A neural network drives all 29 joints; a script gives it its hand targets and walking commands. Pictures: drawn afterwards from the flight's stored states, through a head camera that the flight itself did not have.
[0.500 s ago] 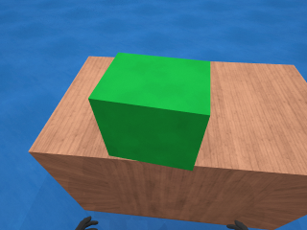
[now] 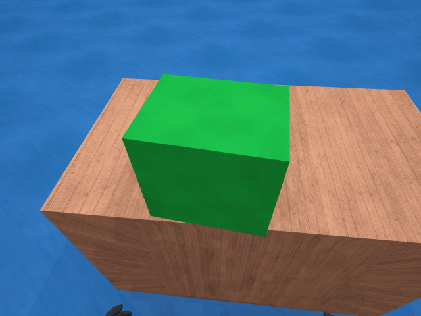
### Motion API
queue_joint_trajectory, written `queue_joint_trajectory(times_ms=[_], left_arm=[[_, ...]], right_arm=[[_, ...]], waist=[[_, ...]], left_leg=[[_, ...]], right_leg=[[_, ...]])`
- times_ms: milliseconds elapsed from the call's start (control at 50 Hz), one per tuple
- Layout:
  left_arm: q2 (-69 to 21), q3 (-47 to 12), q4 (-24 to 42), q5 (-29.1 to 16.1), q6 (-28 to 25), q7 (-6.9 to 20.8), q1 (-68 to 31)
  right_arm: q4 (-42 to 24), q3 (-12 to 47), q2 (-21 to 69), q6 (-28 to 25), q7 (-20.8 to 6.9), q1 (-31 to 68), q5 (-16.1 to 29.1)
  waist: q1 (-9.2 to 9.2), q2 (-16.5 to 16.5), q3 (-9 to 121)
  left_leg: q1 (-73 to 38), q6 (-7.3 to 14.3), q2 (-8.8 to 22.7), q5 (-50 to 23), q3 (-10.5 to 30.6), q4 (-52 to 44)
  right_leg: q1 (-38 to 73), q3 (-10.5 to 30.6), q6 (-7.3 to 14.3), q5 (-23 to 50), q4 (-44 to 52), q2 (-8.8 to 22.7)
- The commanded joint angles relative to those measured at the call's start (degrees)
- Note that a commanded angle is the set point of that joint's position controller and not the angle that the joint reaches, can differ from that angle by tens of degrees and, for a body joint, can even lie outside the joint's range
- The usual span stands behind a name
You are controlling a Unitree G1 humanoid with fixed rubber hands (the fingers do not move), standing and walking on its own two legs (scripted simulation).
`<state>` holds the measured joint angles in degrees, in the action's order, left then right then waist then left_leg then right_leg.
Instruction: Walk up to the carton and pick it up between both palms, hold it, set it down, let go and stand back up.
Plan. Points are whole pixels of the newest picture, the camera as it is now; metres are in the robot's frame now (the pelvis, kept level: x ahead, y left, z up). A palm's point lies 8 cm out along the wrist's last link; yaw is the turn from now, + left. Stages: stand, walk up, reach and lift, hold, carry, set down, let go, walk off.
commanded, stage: stand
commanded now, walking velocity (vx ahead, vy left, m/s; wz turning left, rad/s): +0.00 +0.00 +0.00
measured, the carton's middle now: (214, 156) +0.45 +0.02 +0.05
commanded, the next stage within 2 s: walk up in 0.24 s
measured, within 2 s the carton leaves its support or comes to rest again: neither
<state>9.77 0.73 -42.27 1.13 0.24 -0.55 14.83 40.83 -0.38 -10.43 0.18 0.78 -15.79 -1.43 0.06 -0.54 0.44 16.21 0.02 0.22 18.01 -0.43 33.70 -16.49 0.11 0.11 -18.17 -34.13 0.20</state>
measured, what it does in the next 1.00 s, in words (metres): steps on the spot: right foot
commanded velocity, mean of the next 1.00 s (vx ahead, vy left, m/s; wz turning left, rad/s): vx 0.00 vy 0.00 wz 0.00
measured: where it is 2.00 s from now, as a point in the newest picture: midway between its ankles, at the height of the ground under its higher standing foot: outside the picture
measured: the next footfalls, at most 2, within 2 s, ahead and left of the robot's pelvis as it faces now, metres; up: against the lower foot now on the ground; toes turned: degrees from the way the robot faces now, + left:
right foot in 0.98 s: -0.05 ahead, -0.11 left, +0.00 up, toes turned -2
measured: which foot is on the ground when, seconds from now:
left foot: down 0.00-1.00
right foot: down 0.00-0.82, up 0.84-0.96, down 0.98-1.00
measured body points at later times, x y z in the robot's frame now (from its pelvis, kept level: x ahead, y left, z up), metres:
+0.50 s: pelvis -0.01 +0.00 +0.00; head +0.00 -0.01 +0.45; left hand +0.07 +0.23 -0.13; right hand +0.07 -0.24 -0.13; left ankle +0.00 +0.12 -0.73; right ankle +0.00 -0.12 -0.73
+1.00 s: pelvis -0.08 +0.00 -0.01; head -0.06 -0.01 +0.44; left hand +0.00 +0.26 -0.13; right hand +0.01 -0.28 -0.13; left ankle +0.00 +0.12 -0.73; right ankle -0.09 -0.11 -0.73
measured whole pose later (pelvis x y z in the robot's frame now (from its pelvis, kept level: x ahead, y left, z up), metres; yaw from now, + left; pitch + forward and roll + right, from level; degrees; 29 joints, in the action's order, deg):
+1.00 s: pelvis -0.08 +0.00 -0.01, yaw -2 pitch -1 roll +0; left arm 15.6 0.4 -46.1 1.3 0.6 -0.5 15.8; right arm 45.2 -0.2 -16.8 2.4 0.7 -13.0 -1.3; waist -0.4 -0.1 -2.6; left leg 22.3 0.1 1.6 11.3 -2.1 34.1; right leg -15.9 -0.1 1.8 -19.7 -36.1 -1.1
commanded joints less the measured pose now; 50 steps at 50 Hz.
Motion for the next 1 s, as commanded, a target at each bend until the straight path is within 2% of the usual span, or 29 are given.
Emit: queue_joint_trajectory(times_ms=[0,20,60,100,120,200,280,300,320,340,360,400,420,460,500,520,600,660,700,740,760,780,820,840,880,900,920,960,980], left_arm=[[4.8,1.3,2.7,0.0,-0.9,-0.3,0.3],[5.1,1.4,2.6,0.2,-0.9,-0.3,0.4],[5.2,1.5,2.1,0.1,-1.0,-0.3,0.5],[4.9,1.5,1.8,-0.1,-1.1,-0.4,0.6],[4.7,1.6,1.4,0.0,-1.0,-0.4,1.0],[4.9,1.7,0.2,-0.1,-0.8,-0.5,1.8],[4.4,1.7,-1.1,0.0,-0.5,-0.7,2.5],[5.0,1.9,-1.4,0.0,-0.5,-0.6,2.5],[5.2,2.1,-1.4,-0.1,-0.6,-0.6,1.8],[5.2,2.1,-1.5,0.0,-0.6,-0.7,1.4],[4.7,1.9,-2.3,-0.2,-0.7,-0.6,2.2],[5.5,2.1,-3.1,-0.2,-0.8,-0.8,2.0],[10.0,1.9,-1.9,-0.4,-1.1,-1.1,-1.0],[10.2,1.9,-2.1,-0.4,-1.2,-1.3,0.5],[10.6,1.9,-2.0,-0.4,-0.9,-1.3,0.7],[10.6,1.9,-1.9,-0.5,-0.7,-1.3,0.3],[12.1,2.0,-0.9,-0.7,0.6,-1.1,-1.8],[13.3,2.0,-0.4,-0.8,1.3,-0.9,-3.6],[13.0,1.5,-0.2,-0.7,1.6,-0.7,-4.0],[11.3,0.9,-0.3,-0.4,1.8,-0.5,-2.8],[10.7,0.7,-0.5,-0.1,1.8,-0.4,-1.4],[10.4,0.8,-0.8,0.3,1.7,-0.3,0.4],[10.5,1.0,-1.1,0.4,1.2,-0.1,2.8],[10.7,1.0,-1.2,0.4,0.9,0.0,3.3],[10.3,0.9,-1.5,0.2,0.1,-0.1,4.8],[9.6,0.4,-1.5,0.2,-0.4,-0.1,5.4],[9.6,0.0,-1.6,0.1,-0.8,0.0,5.5],[12.5,0.2,-1.6,-0.3,-1.3,-0.1,4.9],[13.4,0.3,-2.0,-0.6,-1.3,-0.3,3.8]], right_arm=[[-2.5,-1.5,-4.5,-0.6,0.2,-1.1,0.0],[-2.3,-1.6,-4.3,-0.6,0.2,-1.5,0.1],[-2.1,-1.7,-4.3,-0.8,0.2,-1.0,0.1],[-1.5,-1.6,-4.5,-0.8,0.4,-1.2,0.2],[-1.1,-1.8,-5.0,-1.0,0.5,-2.1,0.2],[-0.4,-2.0,-5.4,-0.7,0.4,-0.8,0.1],[1.0,-1.7,-4.5,-0.9,0.6,-1.6,0.1],[1.4,-1.9,-4.9,-0.9,0.5,-2.8,0.2],[1.7,-1.9,-5.1,-1.0,0.6,-2.5,0.2],[1.8,-2.1,-5.2,-1.1,0.7,-2.1,0.1],[1.9,-2.2,-5.2,-1.0,0.7,-1.8,0.0],[2.6,-2.0,-4.9,-1.0,0.7,-2.3,0.2],[2.3,-2.3,-9.6,-1.0,1.1,-1.1,0.3],[2.6,-2.6,-10.3,-1.0,1.2,-1.8,0.2],[2.5,-2.6,-10.1,-0.5,1.3,-1.4,0.1],[2.1,-2.5,-9.9,-0.2,1.2,-1.1,0.2],[1.7,-2.0,-8.9,0.9,1.0,-0.7,0.2],[1.4,-1.9,-9.3,0.9,0.6,-1.4,0.1],[1.4,-2.1,-11.0,0.8,0.4,-1.5,0.3],[1.2,-2.6,-13.6,0.6,0.3,-0.3,0.7],[1.0,-3.0,-15.1,0.7,0.4,0.9,0.9],[0.5,-3.1,-16.0,0.8,0.5,2.6,0.8],[-0.1,-2.9,-16.0,1.1,0.7,5.2,0.5],[-0.2,-2.6,-15.3,1.2,0.7,6.1,0.3],[0.3,-2.3,-15.0,1.5,0.4,6.0,-0.1],[0.7,-1.6,-13.6,1.6,0.0,4.4,-0.2],[1.4,-0.9,-12.0,1.6,-0.3,3.1,0.0],[2.5,0.6,-8.2,1.5,-0.8,-1.1,0.2],[3.2,1.1,-7.1,1.2,-1.0,-3.3,-0.3]], waist=[[0.32,1.9,0.4],[0.48,0.1,0.4],[0.19,1.2,1.1],[0.22,-0.4,1.2],[0.33,0.8,1.6],[-0.33,0.8,-0.4],[-0.59,-0.8,-0.8],[-0.13,-0.1,0.7],[-0.16,-1.1,0.3],[-0.19,0.4,-0.2],[-0.20,0.2,-1.0],[0.22,0.8,-0.8],[0.64,2.6,-3.7],[0.30,1.7,0.9],[0.29,2.4,1.8],[0.35,2.0,2.4],[0.64,4.4,0.6],[1.01,4.8,-1.2],[0.79,2.7,-1.9],[0.09,-2.8,-2.8],[-0.36,-5.1,-3.4],[-1.14,-7.2,-3.7],[-1.97,-9.0,-4.4],[-2.23,-8.8,-4.5],[-2.32,-7.7,-2.3],[-1.69,-6.2,-0.3],[-1.18,-4.0,0.0],[1.33,4.8,-0.1],[2.44,6.2,-2.6]], left_leg=[[-0.4,2.1,2.9,-7.6,3.1,-5.7],[-1.0,2.1,2.9,-7.7,2.8,-5.3],[-0.7,2.1,3.1,-8.5,3.3,-5.7],[-1.7,2.0,3.0,-10.1,2.8,-5.4],[-0.9,2.1,3.0,-9.2,3.2,-5.9],[0.0,2.5,3.3,-6.4,3.8,-7.4],[0.5,2.6,3.9,-7.6,4.5,-8.5],[-0.2,2.6,3.4,-7.7,4.0,-8.2],[0.3,2.4,3.4,-6.8,4.0,-8.8],[-0.2,2.4,3.3,-7.1,3.9,-8.2],[-1.5,2.4,3.2,-7.2,3.5,-8.1],[-3.0,2.5,3.4,-8.8,3.4,-7.9],[-2.0,3.2,5.2,-18.8,4.5,-3.7],[-3.8,4.0,5.7,-24.0,4.0,-1.2],[-4.2,4.0,5.2,-21.5,3.4,-0.1],[-3.8,4.0,4.8,-18.4,3.4,0.3],[-2.4,3.0,2.0,-7.7,2.4,2.4],[-2.5,2.8,1.6,-4.8,3.0,1.3],[-0.9,4.2,4.2,-1.7,6.4,-3.5],[5.6,7.0,9.3,4.1,13.1,-11.8],[9.9,8.7,12.4,7.3,16.6,-15.8],[13.0,9.8,14.2,9.5,17.9,-18.2],[15.7,10.0,14.0,9.1,15.9,-18.9],[15.2,9.6,13.1,6.6,14.1,-17.8],[11.1,7.8,10.9,1.3,10.8,-13.0],[8.7,6.4,9.0,4.4,9.6,-11.6],[6.9,4.9,7.4,7.8,8.9,-9.7],[4.6,1.3,1.1,8.0,2.5,0.3],[5.4,0.7,0.1,7.3,1.7,1.6]], right_leg=[[0.2,3.3,2.0,7.9,6.4,2.9],[-0.2,3.5,1.9,8.6,6.6,3.2],[1.1,3.1,1.8,8.8,6.2,2.8],[1.2,3.2,1.8,10.3,6.0,3.1],[2.1,3.0,1.9,10.1,6.0,2.9],[1.5,3.2,1.8,7.4,7.2,3.0],[2.9,2.7,1.9,8.8,6.8,2.8],[4.0,2.8,1.9,9.4,6.9,3.1],[3.8,2.8,1.8,8.4,6.8,2.8],[3.0,3.1,1.9,8.4,7.6,3.1],[1.5,3.6,1.9,8.6,7.9,3.1],[1.1,3.8,2.0,9.8,8.6,3.4],[-1.0,4.3,2.6,18.6,4.2,5.1],[0.8,4.2,3.2,22.8,1.9,5.8],[0.1,4.8,3.9,22.0,2.2,6.2],[-0.1,5.2,4.2,19.8,2.7,6.5],[-5.0,9.2,6.0,9.3,7.5,8.5],[-8.1,9.8,6.1,2.5,9.1,8.4],[-8.4,7.8,4.6,-2.8,6.5,5.6],[-4.1,2.6,2.4,-5.8,-1.8,0.2],[-0.9,0.4,1.4,-5.8,-6.7,-1.7],[1.4,0.1,1.1,-6.7,-10.7,-1.9],[3.4,0.5,1.4,-7.2,-12.0,-1.5],[3.5,0.2,1.5,-6.0,-11.1,-1.3],[4.1,-0.3,1.7,-1.3,-4.0,-0.7],[5.3,-0.1,1.8,-0.1,1.1,-0.4],[4.8,2.7,2.1,-0.6,6.5,1.2],[-0.1,18.0,4.0,-11.1,17.6,10.5],[-2.0,21.2,4.4,-14.9,20.6,13.0]])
